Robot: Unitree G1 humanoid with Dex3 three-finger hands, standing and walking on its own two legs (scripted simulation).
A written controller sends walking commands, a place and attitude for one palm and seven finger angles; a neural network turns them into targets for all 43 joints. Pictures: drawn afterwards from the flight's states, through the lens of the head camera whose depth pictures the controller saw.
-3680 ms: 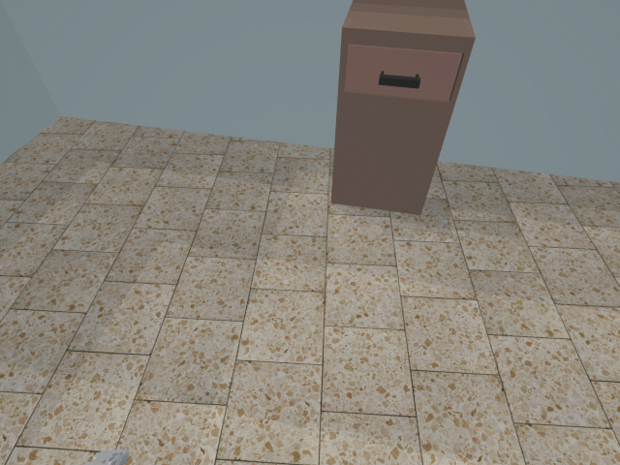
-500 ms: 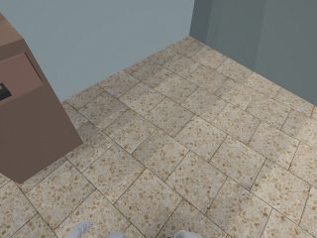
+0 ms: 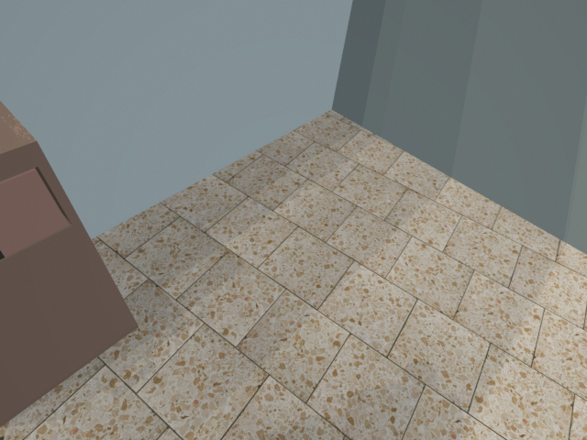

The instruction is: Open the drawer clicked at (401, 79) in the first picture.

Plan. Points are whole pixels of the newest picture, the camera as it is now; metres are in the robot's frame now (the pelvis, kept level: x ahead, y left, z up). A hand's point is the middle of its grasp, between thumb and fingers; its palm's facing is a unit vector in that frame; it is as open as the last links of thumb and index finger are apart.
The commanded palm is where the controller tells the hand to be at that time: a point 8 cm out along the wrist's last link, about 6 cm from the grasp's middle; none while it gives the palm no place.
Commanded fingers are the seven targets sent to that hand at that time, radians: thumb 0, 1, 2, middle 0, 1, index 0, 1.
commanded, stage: turn to face it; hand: left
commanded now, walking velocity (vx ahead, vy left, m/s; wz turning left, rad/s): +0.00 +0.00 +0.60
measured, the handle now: out of the picture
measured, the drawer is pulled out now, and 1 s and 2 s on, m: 0.00 0.00 0.00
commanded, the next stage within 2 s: take the last steps up to it in 1.38 s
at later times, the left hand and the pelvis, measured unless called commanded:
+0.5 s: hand out of the picture +0.08 +0.17 -0.14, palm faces +0.25 -0.92 -0.29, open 7.4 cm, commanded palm none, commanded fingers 0.00 0.90 0.90 -0.20 -0.30 -0.20 -0.30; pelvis +0.00 -0.05 +0.00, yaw +16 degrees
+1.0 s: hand out of the picture -0.14 +0.19 -0.18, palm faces +0.60 -0.75 -0.27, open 7.4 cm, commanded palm none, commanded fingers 0.00 0.90 0.90 -0.20 -0.30 -0.20 -0.30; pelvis -0.03 -0.01 -0.01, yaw +35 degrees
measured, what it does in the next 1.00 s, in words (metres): steps on the spot, turning left: right foot, then left foot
